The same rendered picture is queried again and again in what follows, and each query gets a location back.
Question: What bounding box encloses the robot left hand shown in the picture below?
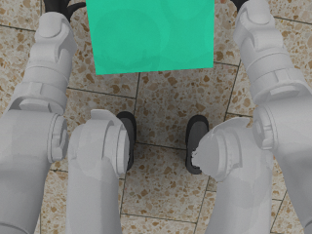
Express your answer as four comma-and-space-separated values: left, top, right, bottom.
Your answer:
43, 0, 87, 23

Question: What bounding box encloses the left robot upper arm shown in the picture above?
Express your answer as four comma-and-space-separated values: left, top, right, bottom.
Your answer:
0, 109, 69, 234

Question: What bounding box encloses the robot left forearm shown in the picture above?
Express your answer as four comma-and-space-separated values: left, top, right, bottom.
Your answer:
0, 12, 78, 123

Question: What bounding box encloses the robot right foot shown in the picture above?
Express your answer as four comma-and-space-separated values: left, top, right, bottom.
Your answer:
185, 115, 210, 175

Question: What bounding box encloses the right robot upper arm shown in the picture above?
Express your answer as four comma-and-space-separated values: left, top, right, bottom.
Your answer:
252, 95, 312, 234

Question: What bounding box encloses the robot right hand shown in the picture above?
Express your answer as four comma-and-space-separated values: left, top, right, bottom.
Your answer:
230, 0, 249, 14

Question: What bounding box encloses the right robot shin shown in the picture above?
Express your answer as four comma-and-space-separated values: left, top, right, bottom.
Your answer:
191, 117, 274, 176

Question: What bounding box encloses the carton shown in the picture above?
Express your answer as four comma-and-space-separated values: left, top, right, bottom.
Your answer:
86, 0, 215, 75

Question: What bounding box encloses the robot right forearm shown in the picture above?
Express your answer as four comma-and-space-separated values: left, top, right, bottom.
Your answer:
232, 0, 312, 105

